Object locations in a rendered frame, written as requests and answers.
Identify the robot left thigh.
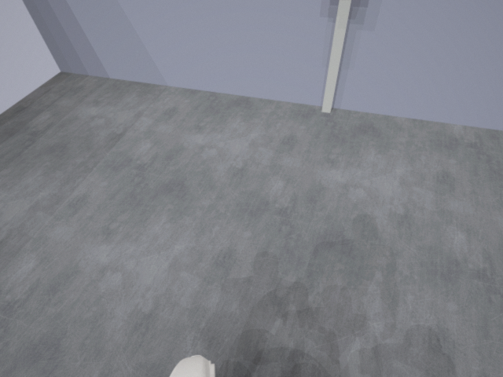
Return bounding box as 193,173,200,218
170,357,215,377

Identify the panel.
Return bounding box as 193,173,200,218
321,0,351,113

